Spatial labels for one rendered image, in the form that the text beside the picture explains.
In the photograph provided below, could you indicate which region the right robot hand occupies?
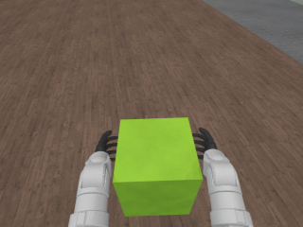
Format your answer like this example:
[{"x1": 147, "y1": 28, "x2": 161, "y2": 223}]
[{"x1": 192, "y1": 128, "x2": 217, "y2": 160}]

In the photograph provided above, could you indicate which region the carton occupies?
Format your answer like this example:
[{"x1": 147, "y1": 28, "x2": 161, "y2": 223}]
[{"x1": 113, "y1": 117, "x2": 203, "y2": 217}]

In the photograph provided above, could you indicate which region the left robot forearm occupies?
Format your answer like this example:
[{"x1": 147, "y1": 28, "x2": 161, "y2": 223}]
[{"x1": 68, "y1": 151, "x2": 112, "y2": 227}]

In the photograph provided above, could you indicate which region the right robot forearm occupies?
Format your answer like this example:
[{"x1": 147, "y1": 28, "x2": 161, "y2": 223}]
[{"x1": 203, "y1": 148, "x2": 254, "y2": 227}]

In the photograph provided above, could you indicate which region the left robot hand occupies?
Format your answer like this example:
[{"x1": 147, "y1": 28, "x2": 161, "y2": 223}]
[{"x1": 95, "y1": 130, "x2": 118, "y2": 162}]

